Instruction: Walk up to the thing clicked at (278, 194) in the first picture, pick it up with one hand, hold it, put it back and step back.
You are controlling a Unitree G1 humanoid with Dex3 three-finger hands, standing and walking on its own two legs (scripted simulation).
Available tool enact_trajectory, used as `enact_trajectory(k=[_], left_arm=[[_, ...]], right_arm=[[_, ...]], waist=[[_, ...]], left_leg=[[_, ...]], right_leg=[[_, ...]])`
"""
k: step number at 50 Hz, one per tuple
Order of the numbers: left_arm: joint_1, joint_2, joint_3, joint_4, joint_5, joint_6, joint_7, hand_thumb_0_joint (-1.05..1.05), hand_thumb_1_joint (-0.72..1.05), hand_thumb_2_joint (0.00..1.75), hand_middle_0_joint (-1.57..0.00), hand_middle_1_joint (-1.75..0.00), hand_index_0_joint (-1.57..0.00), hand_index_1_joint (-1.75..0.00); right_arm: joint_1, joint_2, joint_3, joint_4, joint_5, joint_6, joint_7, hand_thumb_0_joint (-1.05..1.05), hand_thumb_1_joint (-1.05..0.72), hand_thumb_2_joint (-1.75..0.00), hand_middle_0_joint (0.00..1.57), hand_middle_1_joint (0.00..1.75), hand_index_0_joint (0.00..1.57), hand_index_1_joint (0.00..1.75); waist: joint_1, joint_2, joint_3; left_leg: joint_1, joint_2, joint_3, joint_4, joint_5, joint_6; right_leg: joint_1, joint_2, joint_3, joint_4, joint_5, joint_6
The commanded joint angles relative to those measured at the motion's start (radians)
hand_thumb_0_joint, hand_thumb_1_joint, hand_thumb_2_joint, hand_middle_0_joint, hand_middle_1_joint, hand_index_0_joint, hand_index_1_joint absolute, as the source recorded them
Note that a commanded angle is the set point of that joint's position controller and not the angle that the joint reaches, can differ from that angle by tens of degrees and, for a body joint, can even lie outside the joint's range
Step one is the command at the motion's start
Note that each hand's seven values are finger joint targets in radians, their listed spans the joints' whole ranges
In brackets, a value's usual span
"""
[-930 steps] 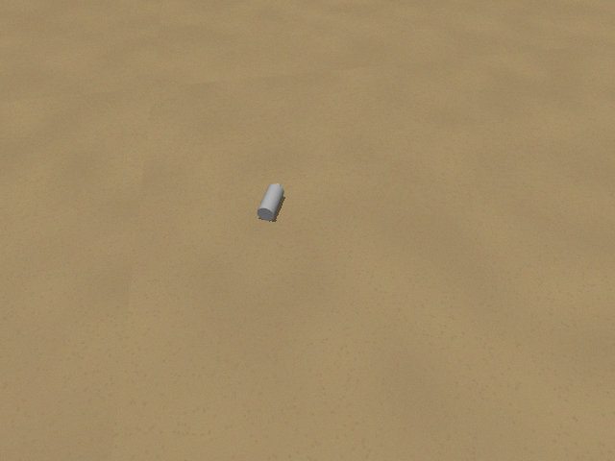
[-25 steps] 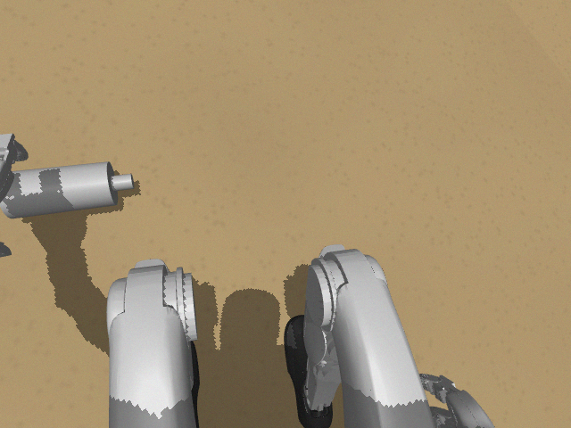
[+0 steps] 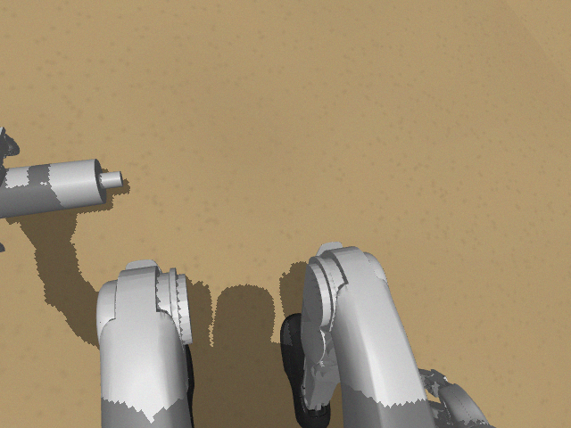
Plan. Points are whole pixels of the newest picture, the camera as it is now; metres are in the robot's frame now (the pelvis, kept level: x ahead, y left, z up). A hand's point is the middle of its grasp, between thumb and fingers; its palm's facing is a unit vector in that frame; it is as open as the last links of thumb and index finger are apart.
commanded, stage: rise first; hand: left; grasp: from above
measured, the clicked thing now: (59, 186) +0.46 +0.32 -0.29
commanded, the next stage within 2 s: approach in 1.22 s
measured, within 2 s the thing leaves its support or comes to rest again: neither
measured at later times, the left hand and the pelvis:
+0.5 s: hand out of the picture +0.41 +0.37 -0.18, palm faces -0.46 -0.11 -0.88, open 14.1 cm; pelvis +0.00 +0.00 +0.00, yaw -1 degrees
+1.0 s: hand out of the picture +0.41 +0.37 -0.17, palm faces -0.46 -0.10 -0.88, open 14.1 cm; pelvis +0.00 +0.00 +0.00, yaw +0 degrees
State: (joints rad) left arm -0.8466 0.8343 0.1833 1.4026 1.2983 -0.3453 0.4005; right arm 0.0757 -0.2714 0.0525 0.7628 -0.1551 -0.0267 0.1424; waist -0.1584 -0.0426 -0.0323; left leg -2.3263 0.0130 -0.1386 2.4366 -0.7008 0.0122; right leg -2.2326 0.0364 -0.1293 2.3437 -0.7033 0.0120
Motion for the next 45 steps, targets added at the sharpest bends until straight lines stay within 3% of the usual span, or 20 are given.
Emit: enact_trajectory(k=[1,5,9,14,16,17,23,28,29,32,34,38,40,42,45], left_arm=[[-0.276,0.301,0.044,-0.164,-0.027,0.009,0.043,0.0,-0.55,1.0,-0.07,-1.05,-0.07,-1.05],[-0.268,0.288,0.027,-0.117,-0.025,0.018,0.037,0.0,-0.55,1.01,-0.07,-1.05,-0.07,-1.04],[-0.27,0.308,0.031,-0.112,-0.025,0.02,0.031,0.0,-0.54,0.99,-0.08,-1.05,-0.08,-1.04],[-0.291,0.309,0.032,-0.104,-0.028,0.01,0.029,0.0,-0.56,1.01,-0.07,-1.04,-0.07,-1.04],[-0.306,0.347,0.043,-0.11,-0.015,0.004,0.035,0.0,-0.55,1.01,-0.08,-1.04,-0.08,-1.04],[-0.275,0.32,0.033,-0.065,-0.015,0.01,0.034,0.0,-0.56,1.01,-0.07,-1.04,-0.07,-1.04],[-0.299,0.329,0.028,-0.074,-0.01,0.008,0.036,0.0,-0.56,1.01,-0.08,-1.03,-0.07,-1.04],[-0.32,0.372,0.043,-0.108,-0.013,0.011,0.035,0.0,-0.55,1.01,-0.08,-1.04,-0.08,-1.04],[-0.299,0.367,0.049,-0.094,-0.017,0.013,0.036,0.0,-0.55,1.0,-0.07,-1.05,-0.08,-1.04],[-0.305,0.326,0.017,-0.087,-0.021,0.015,0.024,0.0,-0.56,1.02,-0.08,-1.03,-0.07,-1.03],[-0.304,0.355,0.037,-0.112,-0.023,0.014,0.022,0.0,-0.56,1.01,-0.08,-1.04,-0.07,-1.04],[-0.293,0.315,0.019,-0.131,-0.036,0.018,0.012,0.0,-0.56,1.01,-0.07,-1.05,-0.07,-1.05],[-0.299,0.333,0.032,-0.151,-0.036,0.018,0.012,0.0,-0.57,1.02,-0.08,-1.03,-0.07,-1.04],[-0.281,0.328,0.026,-0.13,-0.03,0.02,0.01,0.0,-0.57,1.02,-0.08,-1.03,-0.07,-1.04],[-0.292,0.298,0.013,-0.103,-0.031,0.019,0.013,0.0,-0.57,1.02,-0.08,-1.03,-0.07,-1.04]], right_arm=[[0.196,-0.245,-0.08,-0.013,0.001,-0.002,-0.011,0.0,-0.91,-0.9,0.2,0.3,0.2,0.3],[0.205,-0.248,-0.077,-0.011,0.003,-0.003,-0.009,0.0,-0.91,-0.9,0.2,0.3,0.2,0.3],[0.204,-0.255,-0.073,-0.014,0.005,-0.004,-0.007,0.0,-0.91,-0.9,0.2,0.3,0.2,0.3],[0.198,-0.258,-0.061,-0.021,0.0,-0.002,-0.006,0.0,-0.9,-0.9,0.2,0.3,0.2,0.3],[0.203,-0.253,-0.053,-0.024,-0.001,0.0,-0.008,0.0,-0.91,-0.9,0.2,0.3,0.2,0.3],[0.208,-0.253,-0.053,-0.019,-0.003,-0.002,-0.006,0.0,-0.91,-0.9,0.2,0.3,0.2,0.3],[0.212,-0.26,-0.049,-0.017,-0.005,-0.004,-0.007,0.0,-0.91,-0.9,0.2,0.3,0.2,0.3],[0.209,-0.261,-0.047,-0.024,-0.001,-0.005,-0.008,0.0,-0.91,-0.9,0.2,0.3,0.2,0.3],[0.206,-0.262,-0.049,-0.024,-0.003,-0.005,-0.008,0.0,-0.91,-0.9,0.2,0.3,0.2,0.3],[0.208,-0.257,-0.051,-0.021,-0.002,-0.006,-0.008,0.0,-0.91,-0.9,0.2,0.3,0.2,0.3],[0.216,-0.262,-0.05,-0.024,-0.001,-0.005,-0.009,0.0,-0.91,-0.9,0.2,0.3,0.2,0.3],[0.219,-0.262,-0.06,-0.021,0.004,-0.006,-0.003,0.0,-0.91,-0.9,0.2,0.3,0.2,0.3],[0.225,-0.264,-0.06,-0.024,0.007,-0.002,-0.003,0.0,-0.91,-0.9,0.2,0.3,0.2,0.3],[0.221,-0.259,-0.06,-0.027,0.008,0.001,-0.003,0.0,-0.91,-0.9,0.2,0.3,0.2,0.3],[0.215,-0.254,-0.05,-0.028,0.004,0.003,-0.003,0.0,-0.9,-0.9,0.2,0.3,0.2,0.3]], waist=[[0.011,0.331,-0.709],[-0.008,0.321,-0.67],[-0.003,0.345,-0.67],[-0.02,0.323,-0.649],[-0.011,0.339,-0.674],[-0.019,0.312,-0.644],[-0.027,0.337,-0.656],[-0.015,0.364,-0.677],[-0.009,0.361,-0.673],[-0.03,0.336,-0.649],[-0.02,0.361,-0.667],[-0.018,0.371,-0.682],[-0.019,0.378,-0.687],[-0.012,0.359,-0.678],[-0.03,0.319,-0.644]], left_leg=[[0.575,-0.012,0.064,-0.259,0.215,0.018],[0.558,-0.012,0.056,-0.258,0.22,0.018],[0.577,-0.009,0.05,-0.256,0.231,0.013],[0.538,-0.013,0.047,-0.26,0.182,0.016],[0.525,-0.016,0.066,-0.243,0.202,0.018],[0.515,-0.016,0.064,-0.241,0.197,0.02],[0.548,-0.014,0.053,-0.248,0.211,0.016],[0.548,-0.013,0.058,-0.247,0.204,0.016],[0.537,-0.013,0.061,-0.247,0.201,0.016],[0.532,-0.011,0.055,-0.247,0.188,0.019],[0.544,-0.013,0.058,-0.247,0.21,0.016],[0.588,-0.008,0.043,-0.258,0.249,0.011],[0.591,-0.01,0.044,-0.26,0.254,0.011],[0.563,-0.011,0.047,-0.264,0.225,0.012],[0.524,-0.015,0.051,-0.258,0.196,0.018]], right_leg=[[0.277,0.033,-0.036,-0.223,0.225,-0.049],[0.263,0.03,-0.04,-0.219,0.232,-0.047],[0.25,0.027,-0.041,-0.203,0.238,-0.049],[0.247,0.03,-0.049,-0.21,0.204,-0.047],[0.288,0.035,-0.038,-0.221,0.225,-0.047],[0.275,0.034,-0.041,-0.22,0.22,-0.046],[0.26,0.033,-0.05,-0.209,0.226,-0.047],[0.266,0.034,-0.045,-0.212,0.226,-0.049],[0.268,0.034,-0.045,-0.209,0.224,-0.049],[0.248,0.035,-0.048,-0.219,0.211,-0.048],[0.271,0.032,-0.046,-0.215,0.229,-0.047],[0.254,0.03,-0.052,-0.203,0.256,-0.048],[0.263,0.028,-0.049,-0.205,0.26,-0.047],[0.259,0.032,-0.049,-0.211,0.241,-0.05],[0.262,0.034,-0.05,-0.22,0.22,-0.048]])
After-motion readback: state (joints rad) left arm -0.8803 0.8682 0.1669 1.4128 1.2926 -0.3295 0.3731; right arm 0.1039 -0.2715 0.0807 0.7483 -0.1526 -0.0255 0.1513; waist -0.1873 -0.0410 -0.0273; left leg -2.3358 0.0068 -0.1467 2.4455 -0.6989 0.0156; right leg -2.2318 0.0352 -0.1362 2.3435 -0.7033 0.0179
